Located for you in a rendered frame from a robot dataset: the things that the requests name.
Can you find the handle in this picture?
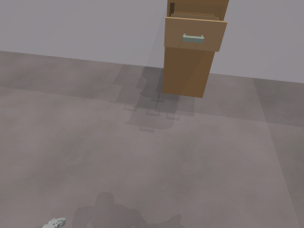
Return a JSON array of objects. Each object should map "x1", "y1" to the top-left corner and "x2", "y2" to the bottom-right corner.
[{"x1": 182, "y1": 33, "x2": 204, "y2": 44}]

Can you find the cabinet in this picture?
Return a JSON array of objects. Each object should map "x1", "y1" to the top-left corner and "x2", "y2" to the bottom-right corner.
[{"x1": 162, "y1": 0, "x2": 229, "y2": 98}]

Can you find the drawer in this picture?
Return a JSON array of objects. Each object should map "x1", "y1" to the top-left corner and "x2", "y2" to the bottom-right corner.
[{"x1": 164, "y1": 13, "x2": 228, "y2": 52}]

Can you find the robot left hand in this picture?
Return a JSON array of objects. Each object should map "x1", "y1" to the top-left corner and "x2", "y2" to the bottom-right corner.
[{"x1": 42, "y1": 218, "x2": 67, "y2": 228}]

